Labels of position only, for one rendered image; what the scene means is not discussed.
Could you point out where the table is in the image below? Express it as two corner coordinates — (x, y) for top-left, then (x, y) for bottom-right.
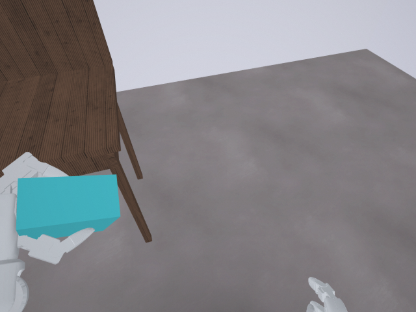
(0, 0), (152, 243)

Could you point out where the sponge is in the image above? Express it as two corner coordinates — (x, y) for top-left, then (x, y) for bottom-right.
(16, 174), (120, 240)

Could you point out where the robot left hand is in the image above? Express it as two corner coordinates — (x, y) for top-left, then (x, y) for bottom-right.
(0, 152), (95, 265)

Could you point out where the left robot forearm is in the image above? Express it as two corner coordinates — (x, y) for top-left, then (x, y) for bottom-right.
(0, 259), (29, 312)

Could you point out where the robot right hand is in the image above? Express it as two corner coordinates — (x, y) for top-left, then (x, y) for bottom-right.
(306, 277), (348, 312)

